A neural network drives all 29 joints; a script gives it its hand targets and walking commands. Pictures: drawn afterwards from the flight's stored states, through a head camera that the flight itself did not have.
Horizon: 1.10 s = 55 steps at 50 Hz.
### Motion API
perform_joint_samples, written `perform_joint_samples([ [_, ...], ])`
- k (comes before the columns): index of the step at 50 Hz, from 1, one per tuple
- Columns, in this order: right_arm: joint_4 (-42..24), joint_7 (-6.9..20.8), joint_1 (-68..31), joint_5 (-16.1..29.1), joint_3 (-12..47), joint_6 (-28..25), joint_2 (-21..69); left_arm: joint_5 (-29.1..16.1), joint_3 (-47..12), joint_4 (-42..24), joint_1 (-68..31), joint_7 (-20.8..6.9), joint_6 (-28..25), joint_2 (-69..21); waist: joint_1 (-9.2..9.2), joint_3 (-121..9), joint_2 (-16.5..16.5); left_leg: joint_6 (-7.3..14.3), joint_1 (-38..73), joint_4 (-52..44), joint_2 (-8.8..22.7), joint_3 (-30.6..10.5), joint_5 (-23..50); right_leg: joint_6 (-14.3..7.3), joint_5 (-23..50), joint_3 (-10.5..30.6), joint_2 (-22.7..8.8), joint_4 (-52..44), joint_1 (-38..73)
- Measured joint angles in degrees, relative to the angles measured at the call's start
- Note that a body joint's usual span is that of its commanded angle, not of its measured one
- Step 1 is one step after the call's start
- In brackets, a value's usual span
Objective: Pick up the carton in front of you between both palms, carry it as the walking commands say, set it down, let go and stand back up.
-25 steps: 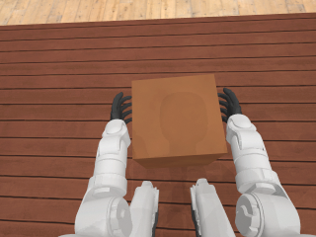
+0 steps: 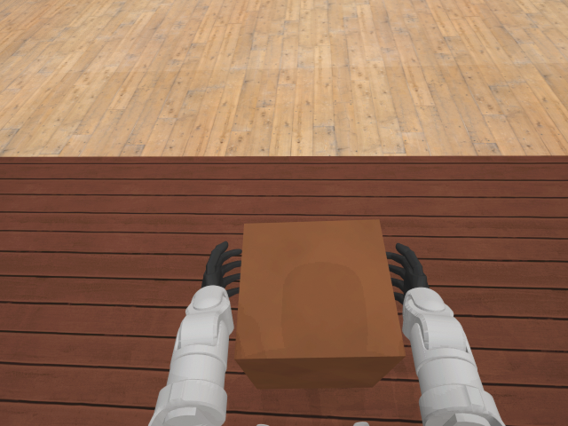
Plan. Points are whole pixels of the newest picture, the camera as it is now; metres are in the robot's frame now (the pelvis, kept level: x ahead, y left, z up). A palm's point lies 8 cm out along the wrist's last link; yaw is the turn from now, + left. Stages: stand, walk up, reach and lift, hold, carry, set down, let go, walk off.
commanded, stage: reach and lift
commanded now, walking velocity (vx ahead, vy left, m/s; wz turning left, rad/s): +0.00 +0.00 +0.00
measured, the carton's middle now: (312, 311) +0.31 +0.00 -0.09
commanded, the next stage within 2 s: hold in 1.20 s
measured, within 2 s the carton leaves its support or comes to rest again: neither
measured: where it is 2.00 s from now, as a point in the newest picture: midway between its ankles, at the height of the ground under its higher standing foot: outside the picture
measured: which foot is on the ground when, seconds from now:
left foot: down 0.00-1.00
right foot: down 0.00-1.00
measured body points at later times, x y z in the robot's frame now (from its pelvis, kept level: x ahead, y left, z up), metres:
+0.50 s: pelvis -0.01 +0.00 +0.03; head -0.03 +0.00 +0.48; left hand +0.31 +0.15 +0.05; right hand +0.30 -0.15 +0.05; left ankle +0.02 +0.12 -0.70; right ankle +0.03 -0.13 -0.70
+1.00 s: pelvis +0.01 +0.00 +0.04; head -0.02 -0.01 +0.49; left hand +0.32 +0.15 +0.06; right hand +0.31 -0.15 +0.06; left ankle +0.02 +0.12 -0.70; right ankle +0.03 -0.13 -0.70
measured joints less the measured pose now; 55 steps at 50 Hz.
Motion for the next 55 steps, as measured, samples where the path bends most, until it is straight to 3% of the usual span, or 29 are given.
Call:
perform_joint_samples([
  [9,-6.2,-0.1,4.5,-0.9,1.7,7.1,1.5,1.1,-2.6,-5.0,4.0,-1.1,6.9,0.2,-0.26,2.6,-0.3,0.2,17.3,-12.3,0.5,-0.2,4.1,0.0,4.1,0.2,-0.4,-12.3,17.3],
  [15,-6.9,0.9,3.3,-3.8,0.1,11.2,2.7,4.1,-0.7,-5.0,2.2,-2.9,10.7,-0.2,-0.17,5.0,-0.5,0.3,24.0,-16.4,0.7,-0.2,6.0,-0.1,6.0,0.3,-0.5,-16.4,24.1],
  [20,-5.7,1.8,0.7,-5.8,-1.7,12.3,3.0,6.3,1.3,-3.9,-0.3,-3.5,11.8,-0.8,-0.14,7.7,-0.4,0.2,25.2,-16.4,0.7,-0.2,6.6,-0.1,6.6,0.3,-0.5,-16.4,25.2],
  [34,-7.3,2.0,-0.9,-6.1,-1.5,12.8,3.0,6.6,1.4,-5.5,-1.8,-4.0,12.2,-0.6,-0.07,9.7,-0.4,0.0,26.2,-18.0,0.9,-0.5,7.5,-0.3,7.4,0.1,-0.3,-17.9,26.2],
  [55,-13.7,1.4,5.0,-4.3,3.6,16.3,2.3,5.1,-3.9,-12.0,4.0,-3.9,15.9,0.2,-0.15,8.9,-0.5,0.1,31.4,-23.3,1.2,-0.7,8.4,-0.4,8.3,0.1,-0.5,-23.4,31.5],
])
